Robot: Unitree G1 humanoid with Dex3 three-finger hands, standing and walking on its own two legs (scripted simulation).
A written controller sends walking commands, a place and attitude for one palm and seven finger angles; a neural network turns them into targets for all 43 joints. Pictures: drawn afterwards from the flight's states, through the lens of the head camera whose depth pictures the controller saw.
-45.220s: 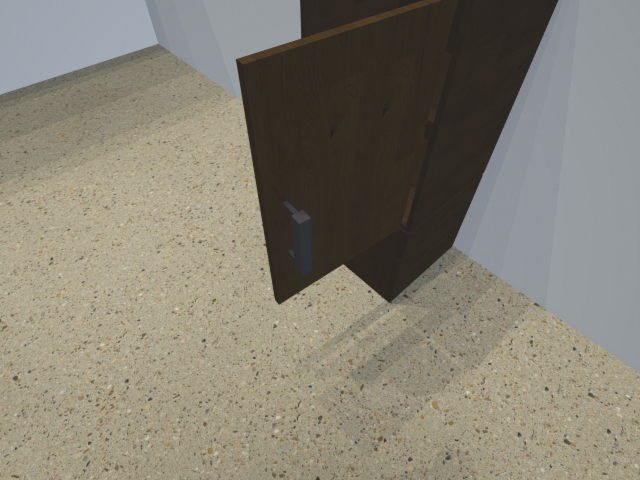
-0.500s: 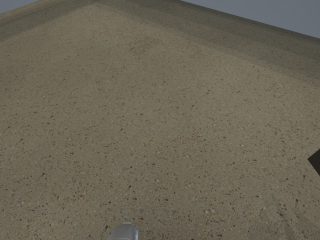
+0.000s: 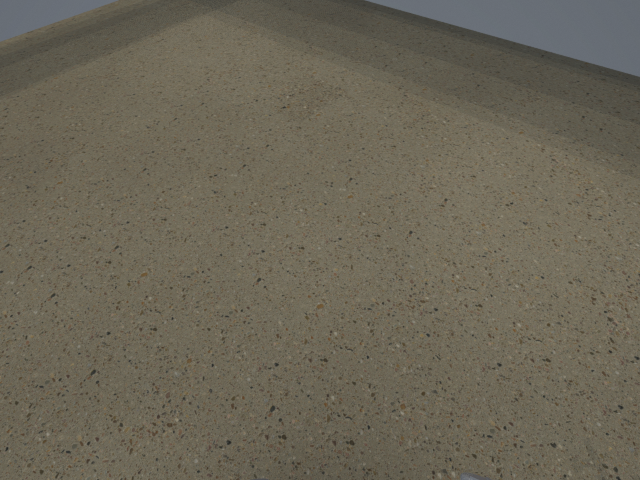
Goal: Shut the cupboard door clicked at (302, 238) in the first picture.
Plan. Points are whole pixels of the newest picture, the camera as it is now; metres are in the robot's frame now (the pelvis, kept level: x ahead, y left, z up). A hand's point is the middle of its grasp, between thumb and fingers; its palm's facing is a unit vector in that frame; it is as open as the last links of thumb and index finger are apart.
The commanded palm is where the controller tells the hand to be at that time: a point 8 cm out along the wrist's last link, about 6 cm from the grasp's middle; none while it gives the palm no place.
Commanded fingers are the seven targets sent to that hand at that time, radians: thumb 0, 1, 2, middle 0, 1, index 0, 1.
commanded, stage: turn to face it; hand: left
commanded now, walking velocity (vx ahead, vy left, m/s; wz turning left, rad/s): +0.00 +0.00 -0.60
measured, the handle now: out of the picture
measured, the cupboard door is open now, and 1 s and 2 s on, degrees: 48 48 48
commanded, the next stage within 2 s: none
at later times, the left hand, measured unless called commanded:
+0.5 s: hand (195, 425) +0.20 +0.22 -0.15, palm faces -0.26 -0.94 -0.24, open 7.4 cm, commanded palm none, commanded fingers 0.00 0.90 0.90 -0.20 -0.30 -0.20 -0.30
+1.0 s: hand (261, 405) +0.24 +0.13 -0.15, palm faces -0.57 -0.79 -0.21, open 7.4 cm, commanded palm none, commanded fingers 0.00 0.90 0.90 -0.20 -0.30 -0.20 -0.30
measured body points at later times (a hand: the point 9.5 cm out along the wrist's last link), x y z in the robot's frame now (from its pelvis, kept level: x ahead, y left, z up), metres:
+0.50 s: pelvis +0.04 +0.03 +0.02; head +0.10 +0.04 +0.46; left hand +0.22 +0.27 -0.13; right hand +0.04 -0.24 -0.11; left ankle +0.07 +0.15 -0.72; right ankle -0.02 -0.09 -0.65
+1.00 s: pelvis +0.06 +0.02 +0.01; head +0.11 -0.01 +0.46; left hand +0.27 +0.17 -0.14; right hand -0.02 -0.25 -0.12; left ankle +0.14 +0.12 -0.70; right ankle -0.02 -0.09 -0.72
